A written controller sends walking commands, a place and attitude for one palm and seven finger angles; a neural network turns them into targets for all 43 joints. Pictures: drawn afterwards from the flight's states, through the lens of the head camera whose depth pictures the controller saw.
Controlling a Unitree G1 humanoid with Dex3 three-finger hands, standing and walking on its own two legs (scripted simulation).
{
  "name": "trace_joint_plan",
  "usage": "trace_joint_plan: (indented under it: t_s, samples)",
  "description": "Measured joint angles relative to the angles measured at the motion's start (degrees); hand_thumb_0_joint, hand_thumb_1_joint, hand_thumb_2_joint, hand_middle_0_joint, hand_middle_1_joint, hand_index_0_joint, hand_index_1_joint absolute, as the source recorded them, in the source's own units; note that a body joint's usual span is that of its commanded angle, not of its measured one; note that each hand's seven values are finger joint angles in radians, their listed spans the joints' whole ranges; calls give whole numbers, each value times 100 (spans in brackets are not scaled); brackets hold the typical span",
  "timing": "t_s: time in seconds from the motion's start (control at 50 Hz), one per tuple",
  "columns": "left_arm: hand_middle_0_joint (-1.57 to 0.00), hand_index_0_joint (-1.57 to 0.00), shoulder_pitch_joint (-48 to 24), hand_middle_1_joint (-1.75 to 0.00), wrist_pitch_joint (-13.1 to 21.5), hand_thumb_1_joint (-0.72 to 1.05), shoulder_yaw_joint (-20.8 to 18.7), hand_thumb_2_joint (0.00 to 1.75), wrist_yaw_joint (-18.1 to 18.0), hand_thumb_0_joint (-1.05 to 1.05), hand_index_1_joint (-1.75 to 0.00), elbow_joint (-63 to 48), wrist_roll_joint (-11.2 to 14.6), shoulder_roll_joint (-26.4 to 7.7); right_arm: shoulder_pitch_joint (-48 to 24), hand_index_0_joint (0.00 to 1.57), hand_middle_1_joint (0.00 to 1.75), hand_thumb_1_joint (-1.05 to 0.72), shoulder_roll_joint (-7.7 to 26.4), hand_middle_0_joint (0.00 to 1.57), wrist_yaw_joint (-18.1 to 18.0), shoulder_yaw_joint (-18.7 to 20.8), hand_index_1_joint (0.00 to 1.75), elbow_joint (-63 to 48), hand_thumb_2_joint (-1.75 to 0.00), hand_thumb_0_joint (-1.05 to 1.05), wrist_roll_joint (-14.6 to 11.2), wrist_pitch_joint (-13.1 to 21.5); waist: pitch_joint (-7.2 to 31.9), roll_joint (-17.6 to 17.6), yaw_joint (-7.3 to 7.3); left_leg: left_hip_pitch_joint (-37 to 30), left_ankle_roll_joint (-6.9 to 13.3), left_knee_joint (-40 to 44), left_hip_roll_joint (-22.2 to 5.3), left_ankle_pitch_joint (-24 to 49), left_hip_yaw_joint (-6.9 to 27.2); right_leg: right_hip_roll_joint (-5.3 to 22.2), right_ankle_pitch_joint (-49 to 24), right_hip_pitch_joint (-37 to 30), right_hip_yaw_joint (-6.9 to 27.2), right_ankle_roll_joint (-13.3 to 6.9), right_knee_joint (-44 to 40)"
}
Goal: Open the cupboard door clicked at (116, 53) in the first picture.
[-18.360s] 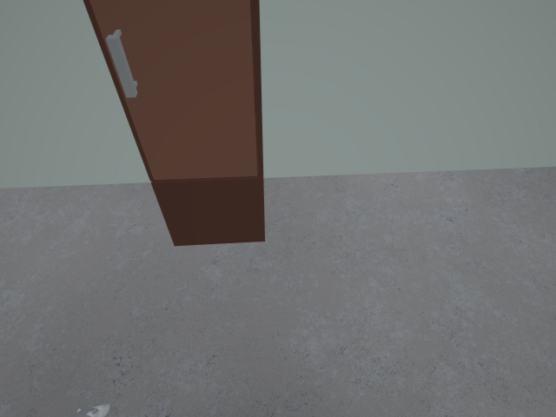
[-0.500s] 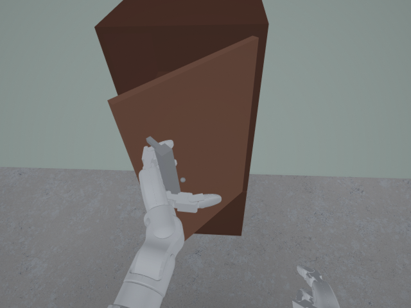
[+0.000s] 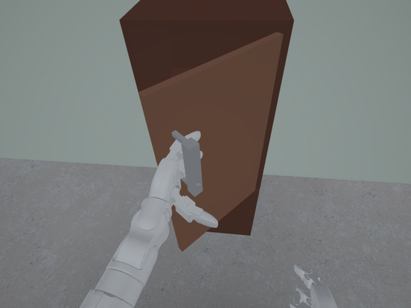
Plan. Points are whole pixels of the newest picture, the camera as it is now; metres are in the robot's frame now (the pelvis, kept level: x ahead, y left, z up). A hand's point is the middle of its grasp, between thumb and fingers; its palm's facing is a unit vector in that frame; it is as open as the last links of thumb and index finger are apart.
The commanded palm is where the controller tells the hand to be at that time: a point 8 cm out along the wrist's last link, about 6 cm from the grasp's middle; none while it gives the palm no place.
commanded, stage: slide the hand sideways off the handle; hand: left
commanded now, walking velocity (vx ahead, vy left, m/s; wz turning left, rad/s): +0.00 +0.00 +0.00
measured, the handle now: (186, 163) +0.37 +0.08 +0.10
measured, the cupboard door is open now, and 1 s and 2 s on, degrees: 48 49 49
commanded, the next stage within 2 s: draw the hand back to the body in 0.96 s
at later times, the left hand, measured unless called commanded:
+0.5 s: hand (188, 200) +0.28 +0.06 +0.10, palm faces -0.07 -1.00 -0.03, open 16.1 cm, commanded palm +0.24 +0.13 +0.10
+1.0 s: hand (150, 227) +0.23 +0.12 +0.09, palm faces +0.00 -1.00 -0.06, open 16.3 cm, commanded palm +0.21 +0.17 +0.10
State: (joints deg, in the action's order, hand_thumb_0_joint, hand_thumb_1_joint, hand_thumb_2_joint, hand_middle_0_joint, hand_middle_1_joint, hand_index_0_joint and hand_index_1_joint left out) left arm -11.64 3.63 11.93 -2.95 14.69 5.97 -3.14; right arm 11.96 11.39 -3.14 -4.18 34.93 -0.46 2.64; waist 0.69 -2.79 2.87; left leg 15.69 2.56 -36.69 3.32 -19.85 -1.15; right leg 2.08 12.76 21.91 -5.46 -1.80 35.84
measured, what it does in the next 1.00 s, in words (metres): stands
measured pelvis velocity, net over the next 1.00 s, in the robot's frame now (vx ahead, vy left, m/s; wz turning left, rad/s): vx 0.04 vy -0.03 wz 0.00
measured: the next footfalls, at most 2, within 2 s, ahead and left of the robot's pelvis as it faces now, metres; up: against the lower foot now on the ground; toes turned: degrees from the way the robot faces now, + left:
none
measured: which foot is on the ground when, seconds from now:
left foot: down 0.00-1.00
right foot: down 0.00-1.00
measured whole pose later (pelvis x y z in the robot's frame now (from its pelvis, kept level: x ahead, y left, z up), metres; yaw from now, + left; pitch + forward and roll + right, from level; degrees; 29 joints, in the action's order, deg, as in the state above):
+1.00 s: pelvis +0.04 -0.03 -0.01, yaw +0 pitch +3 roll -1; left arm 28.4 8.0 -2.6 9.7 -18.2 12.0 -10.4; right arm 14.7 14.4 -2.6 -2.8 30.2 -0.6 12.1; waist 2.9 -3.6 2.8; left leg 19.3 0.5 -42.0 -0.2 -25.3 0.5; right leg -1.3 17.4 24.7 -7.3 -3.7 39.2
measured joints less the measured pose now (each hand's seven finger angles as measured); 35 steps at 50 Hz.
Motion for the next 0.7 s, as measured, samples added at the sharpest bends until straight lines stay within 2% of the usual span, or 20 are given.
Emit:
trace_joint_plan:
  t_s: [0.04, 0.14, 0.26, 0.46, 0.7]
  samples:
    - [-21, -15, 96, -36, -64, -50, -98, 30, -35, -1, -37, -101, 90, 116, 44, 20, 30, -90, 6, 21, 71, -5, 30, -24, -90, 1, -12, 103, 27, 21, -22, 1, 0, 19, 2, 2, -50, -3, 1, 37, 52, 8, 22]
    - [-16, -16, 644, -33, -85, -50, -138, 30, -245, -1, -34, -690, -143, 263, 124, 20, 30, -90, -20, 21, 274, 26, 30, -150, -90, 1, 37, 170, 75, 76, -83, -19, -9, 61, -56, -28, -169, -79, 7, 87, 166, -7, 23]
    - [-15, -14, 1250, -31, -186, -50, -126, 30, -260, -1, -31, -1376, -313, 116, 86, 20, 30, -90, 19, 21, 258, 39, 30, -258, -90, 1, 54, 21, 13, 74, -115, -104, -45, 117, -144, -71, -197, -177, 29, 20, 190, -51, -41]
    - [-19, -19, 2281, -32, -287, -50, -412, 30, 152, -1, -32, -2375, -80, -224, -103, 20, 30, -90, 67, 21, 152, 60, 30, -382, -90, 2, 58, 32, 41, 50, -94, -242, -151, 244, -286, -138, -115, -321, 96, -140, 104, -147, -205]
    - [-21, -20, 3373, -33, -55, -50, -860, 30, 701, -1, -33, -3082, 174, -498, -88, 20, 30, -90, 114, 21, 139, 89, 30, -574, -90, 1, 41, 319, 175, -2, -34, -122, -238, 39, -376, -341, 7, -392, 321, -57, -21, -221, -27]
